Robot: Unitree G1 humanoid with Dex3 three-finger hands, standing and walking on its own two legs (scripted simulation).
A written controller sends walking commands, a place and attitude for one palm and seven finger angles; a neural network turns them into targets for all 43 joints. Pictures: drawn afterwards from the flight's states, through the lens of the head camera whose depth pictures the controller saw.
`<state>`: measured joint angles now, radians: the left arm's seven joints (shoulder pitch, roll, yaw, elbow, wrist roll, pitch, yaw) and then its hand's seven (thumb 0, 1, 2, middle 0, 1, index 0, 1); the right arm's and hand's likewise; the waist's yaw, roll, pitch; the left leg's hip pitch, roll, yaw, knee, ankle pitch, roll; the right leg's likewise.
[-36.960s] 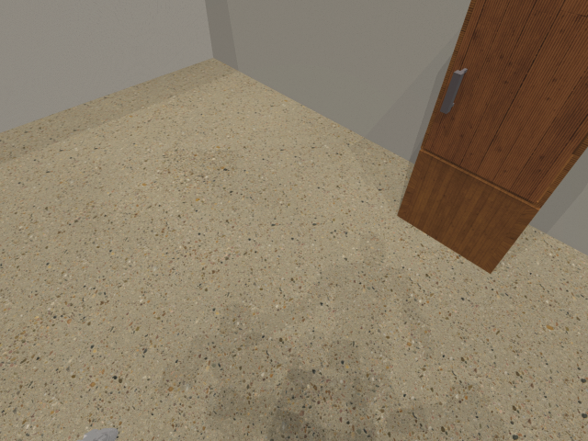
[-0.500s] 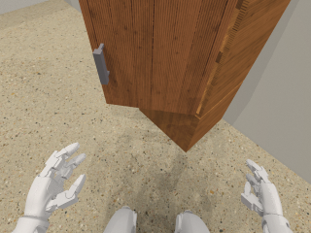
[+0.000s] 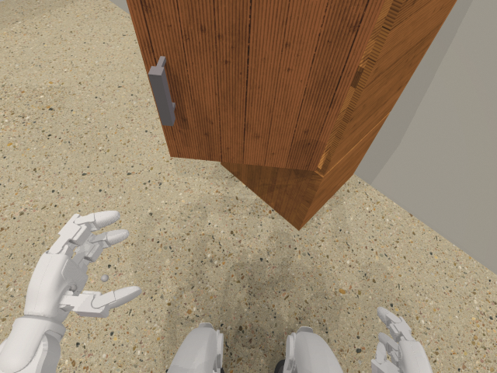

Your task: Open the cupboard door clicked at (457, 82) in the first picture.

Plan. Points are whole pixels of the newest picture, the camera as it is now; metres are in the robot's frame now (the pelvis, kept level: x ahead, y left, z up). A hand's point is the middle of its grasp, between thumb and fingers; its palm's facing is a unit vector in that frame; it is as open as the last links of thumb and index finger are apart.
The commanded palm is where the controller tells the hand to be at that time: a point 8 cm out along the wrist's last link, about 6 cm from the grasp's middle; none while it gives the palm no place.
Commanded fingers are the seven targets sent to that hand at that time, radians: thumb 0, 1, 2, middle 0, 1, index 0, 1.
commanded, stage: raise the hand with hooked fingers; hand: left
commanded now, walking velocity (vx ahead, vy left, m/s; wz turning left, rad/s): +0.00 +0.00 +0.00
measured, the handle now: (165, 91) +0.64 +0.22 +0.02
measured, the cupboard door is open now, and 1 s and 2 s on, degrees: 39 39 39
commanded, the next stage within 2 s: move the hooked fingers beside the handle in 1.18 s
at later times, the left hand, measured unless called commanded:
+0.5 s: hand (80, 257) +0.27 +0.26 +0.03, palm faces -0.03 -1.00 -0.05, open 13.9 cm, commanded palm +0.26 +0.31 +0.04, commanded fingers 0.00 -0.50 0.30 -0.30 -1.20 -0.30 -1.20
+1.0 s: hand (83, 244) +0.29 +0.27 +0.03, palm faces -0.04 -1.00 -0.04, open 14.0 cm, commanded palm +0.27 +0.32 +0.04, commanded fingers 0.00 -0.50 0.30 -0.30 -1.20 -0.30 -1.20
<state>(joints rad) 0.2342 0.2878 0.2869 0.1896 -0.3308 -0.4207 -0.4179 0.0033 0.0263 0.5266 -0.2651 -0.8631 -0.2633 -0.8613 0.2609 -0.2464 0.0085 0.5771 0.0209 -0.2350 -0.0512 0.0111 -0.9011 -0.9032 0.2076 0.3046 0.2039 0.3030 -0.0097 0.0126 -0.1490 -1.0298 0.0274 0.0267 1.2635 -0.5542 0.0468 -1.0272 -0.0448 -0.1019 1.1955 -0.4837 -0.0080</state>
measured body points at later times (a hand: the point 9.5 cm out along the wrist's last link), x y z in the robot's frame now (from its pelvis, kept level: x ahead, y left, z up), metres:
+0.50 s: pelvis +0.01 +0.01 +0.00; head +0.10 +0.03 +0.44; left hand +0.27 +0.32 +0.04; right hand +0.19 -0.23 -0.08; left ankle +0.03 +0.09 -0.63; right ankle +0.05 -0.12 -0.63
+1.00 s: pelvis +0.01 +0.00 +0.00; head +0.12 +0.03 +0.43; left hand +0.29 +0.32 +0.03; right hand +0.17 -0.26 -0.08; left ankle +0.03 +0.09 -0.63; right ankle +0.05 -0.12 -0.63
